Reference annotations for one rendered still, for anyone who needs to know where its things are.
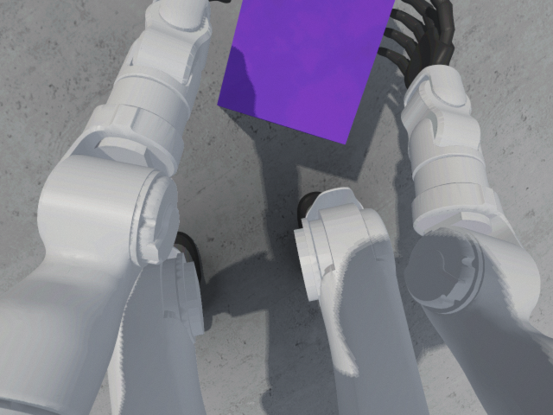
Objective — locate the robot left upper arm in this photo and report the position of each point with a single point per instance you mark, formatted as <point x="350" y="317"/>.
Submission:
<point x="101" y="222"/>

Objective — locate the robot left forearm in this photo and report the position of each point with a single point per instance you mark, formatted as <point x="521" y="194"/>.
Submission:
<point x="153" y="95"/>

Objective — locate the robot left foot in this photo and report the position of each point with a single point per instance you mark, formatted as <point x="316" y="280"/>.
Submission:
<point x="185" y="244"/>

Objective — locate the robot right foot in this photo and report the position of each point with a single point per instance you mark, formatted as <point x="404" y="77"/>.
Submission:
<point x="304" y="205"/>

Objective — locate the right robot hand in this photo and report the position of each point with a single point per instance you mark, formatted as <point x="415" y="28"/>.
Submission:
<point x="434" y="39"/>

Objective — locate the carton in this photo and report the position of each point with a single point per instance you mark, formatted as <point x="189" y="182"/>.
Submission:
<point x="304" y="64"/>

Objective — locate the robot right forearm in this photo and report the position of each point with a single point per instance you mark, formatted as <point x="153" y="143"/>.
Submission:
<point x="447" y="165"/>

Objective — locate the robot foot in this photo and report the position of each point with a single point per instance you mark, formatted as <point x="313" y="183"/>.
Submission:
<point x="304" y="205"/>
<point x="185" y="244"/>

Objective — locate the robot right upper arm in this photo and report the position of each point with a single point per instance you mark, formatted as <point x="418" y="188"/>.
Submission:
<point x="478" y="292"/>

